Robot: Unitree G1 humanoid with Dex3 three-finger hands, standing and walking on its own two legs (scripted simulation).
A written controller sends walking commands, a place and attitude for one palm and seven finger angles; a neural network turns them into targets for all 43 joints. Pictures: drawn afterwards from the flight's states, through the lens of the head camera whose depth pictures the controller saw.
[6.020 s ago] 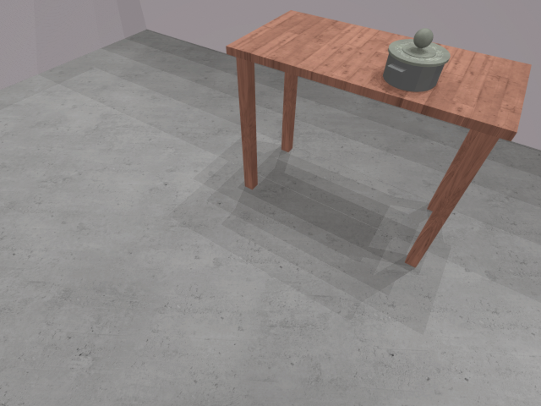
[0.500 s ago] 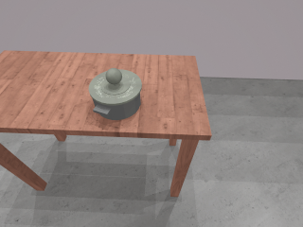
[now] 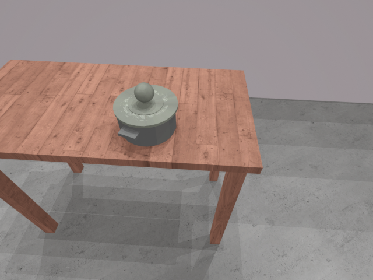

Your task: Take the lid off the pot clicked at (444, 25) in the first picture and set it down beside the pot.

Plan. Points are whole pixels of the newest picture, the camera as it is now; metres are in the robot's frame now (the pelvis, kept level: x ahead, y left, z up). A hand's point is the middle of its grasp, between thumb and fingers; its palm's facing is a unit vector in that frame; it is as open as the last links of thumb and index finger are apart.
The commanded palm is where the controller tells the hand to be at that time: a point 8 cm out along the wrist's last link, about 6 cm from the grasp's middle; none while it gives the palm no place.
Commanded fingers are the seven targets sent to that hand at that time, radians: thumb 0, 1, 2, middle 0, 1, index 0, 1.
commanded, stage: shuffle to correct the standing spot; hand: left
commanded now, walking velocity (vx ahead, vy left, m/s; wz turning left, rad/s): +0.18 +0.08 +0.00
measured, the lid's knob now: (144, 92) +0.54 +0.16 +0.11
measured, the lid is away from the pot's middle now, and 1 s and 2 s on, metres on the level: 0.00 0.00 0.00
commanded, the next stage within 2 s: come to a stop and stand still in 0.16 s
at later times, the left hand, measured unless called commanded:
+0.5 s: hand out of the picture +0.05 +0.20 -0.19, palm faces +0.07 -0.98 -0.17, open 7.4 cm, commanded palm none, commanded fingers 0.00 0.90 0.90 -0.20 -0.30 -0.20 -0.30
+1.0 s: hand out of the picture +0.11 +0.21 -0.17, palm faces +0.03 -0.98 -0.21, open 7.4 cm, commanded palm none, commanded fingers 0.00 0.90 0.90 -0.20 -0.30 -0.20 -0.30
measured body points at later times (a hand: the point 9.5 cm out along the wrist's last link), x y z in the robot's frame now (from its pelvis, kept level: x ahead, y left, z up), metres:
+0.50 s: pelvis +0.08 +0.03 -0.01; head +0.10 +0.04 +0.44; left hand +0.05 +0.25 -0.17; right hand +0.10 -0.19 -0.16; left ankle +0.10 +0.17 -0.73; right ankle +0.01 -0.09 -0.73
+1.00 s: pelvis +0.07 +0.02 +0.00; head +0.08 +0.02 +0.45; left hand +0.11 +0.26 -0.15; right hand +0.10 -0.21 -0.16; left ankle +0.10 +0.17 -0.73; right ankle +0.01 -0.09 -0.73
